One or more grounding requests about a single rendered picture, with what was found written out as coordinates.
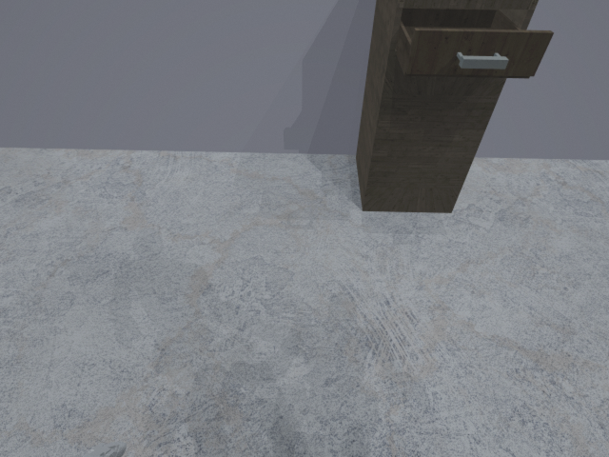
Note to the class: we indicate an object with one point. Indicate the handle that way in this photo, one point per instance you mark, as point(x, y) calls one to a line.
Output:
point(483, 62)

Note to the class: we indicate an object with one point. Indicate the drawer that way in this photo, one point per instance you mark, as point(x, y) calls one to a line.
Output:
point(429, 40)

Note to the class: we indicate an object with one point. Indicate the cabinet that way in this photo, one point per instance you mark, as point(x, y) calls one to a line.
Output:
point(419, 134)

